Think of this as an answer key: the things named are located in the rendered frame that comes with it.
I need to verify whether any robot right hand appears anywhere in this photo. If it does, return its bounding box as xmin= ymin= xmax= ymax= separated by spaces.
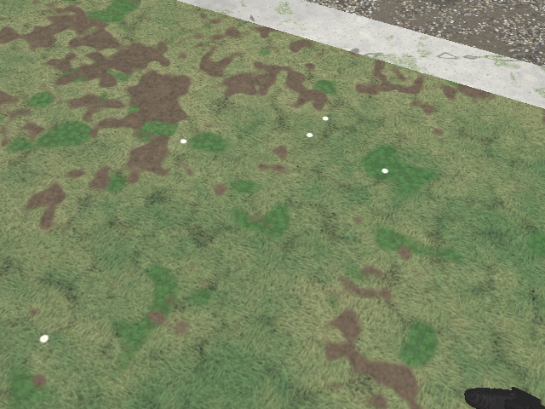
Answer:
xmin=464 ymin=387 xmax=545 ymax=409

